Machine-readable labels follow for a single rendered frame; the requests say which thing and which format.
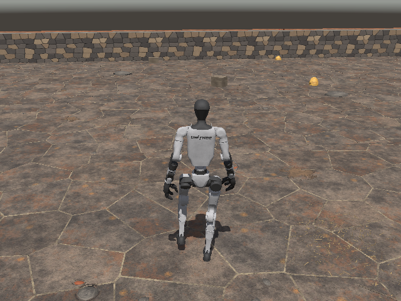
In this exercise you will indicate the left robot upper arm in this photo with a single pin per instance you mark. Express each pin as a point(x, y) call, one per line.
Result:
point(178, 143)

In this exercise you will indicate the right robot forearm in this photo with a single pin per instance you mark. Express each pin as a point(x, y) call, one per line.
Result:
point(229, 167)

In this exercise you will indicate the left robot forearm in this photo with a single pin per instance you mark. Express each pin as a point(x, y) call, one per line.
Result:
point(171, 170)

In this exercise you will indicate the robot right shin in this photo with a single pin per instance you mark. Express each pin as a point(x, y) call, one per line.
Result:
point(210, 227)

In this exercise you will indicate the robot right hand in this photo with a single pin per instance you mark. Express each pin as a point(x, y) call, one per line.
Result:
point(227, 181)

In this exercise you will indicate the robot left hand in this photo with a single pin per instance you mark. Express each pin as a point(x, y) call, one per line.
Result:
point(167, 190)

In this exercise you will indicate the robot head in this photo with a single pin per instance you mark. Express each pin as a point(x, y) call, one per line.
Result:
point(201, 108)

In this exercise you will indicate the right robot upper arm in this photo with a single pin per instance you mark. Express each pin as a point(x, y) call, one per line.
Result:
point(223, 142)

